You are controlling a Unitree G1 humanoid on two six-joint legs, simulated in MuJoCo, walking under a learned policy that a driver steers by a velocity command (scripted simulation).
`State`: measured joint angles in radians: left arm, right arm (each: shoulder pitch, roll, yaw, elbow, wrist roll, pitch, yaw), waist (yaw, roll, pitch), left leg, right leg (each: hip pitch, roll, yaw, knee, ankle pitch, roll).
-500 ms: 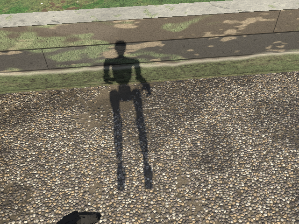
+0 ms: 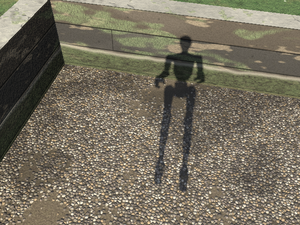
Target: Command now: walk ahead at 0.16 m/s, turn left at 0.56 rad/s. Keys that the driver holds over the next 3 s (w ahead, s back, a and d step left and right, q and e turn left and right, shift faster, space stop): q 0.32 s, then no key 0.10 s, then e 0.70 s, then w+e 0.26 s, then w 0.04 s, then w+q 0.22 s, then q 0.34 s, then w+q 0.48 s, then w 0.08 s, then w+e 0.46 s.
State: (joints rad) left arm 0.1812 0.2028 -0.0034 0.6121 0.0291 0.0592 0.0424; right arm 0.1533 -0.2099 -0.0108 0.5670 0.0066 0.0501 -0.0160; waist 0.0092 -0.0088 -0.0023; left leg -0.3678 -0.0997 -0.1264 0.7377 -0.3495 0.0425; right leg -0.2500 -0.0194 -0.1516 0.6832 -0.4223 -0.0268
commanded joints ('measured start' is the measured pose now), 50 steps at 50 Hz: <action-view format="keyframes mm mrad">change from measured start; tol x32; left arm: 1 -121 78 34 -113 -5 3 -5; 50 63 116 48 -100 -58 38 -20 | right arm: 1 41 -138 -42 -55 7 -12 -2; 50 29 -197 -62 80 10 6 -27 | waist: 1 -52 80 -40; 14 46 -256 -144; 50 -43 199 -39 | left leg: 1 -24 116 -207 -176 375 79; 6 258 226 -477 -312 634 202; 12 -37 85 -387 -309 122 52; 14 -368 -109 -119 106 -341 -41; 21 -311 -6 -65 844 -89 -158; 33 63 76 81 -327 99 -94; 41 231 436 -130 -366 621 223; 50 202 385 9 -286 444 171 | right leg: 1 20 4 24 10 282 7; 4 -305 131 144 193 -195 56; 12 151 100 183 -237 157 19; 15 154 -366 611 -378 481 -163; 34 10 -155 536 -328 292 -163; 42 -374 61 315 545 -138 72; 50 -229 1 148 143 -123 48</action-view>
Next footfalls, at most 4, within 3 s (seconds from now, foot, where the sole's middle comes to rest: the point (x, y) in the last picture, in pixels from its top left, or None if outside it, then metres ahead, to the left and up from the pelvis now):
0.68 left None -0.05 0.14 -0.75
1.08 right None -0.05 -0.13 -0.75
1.48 left None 0.01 0.05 -0.75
1.86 right None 0.08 -0.14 -0.75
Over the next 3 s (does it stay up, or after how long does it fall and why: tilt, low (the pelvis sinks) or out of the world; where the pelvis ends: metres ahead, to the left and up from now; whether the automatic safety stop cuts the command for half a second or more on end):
stays up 0.04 0.00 0.00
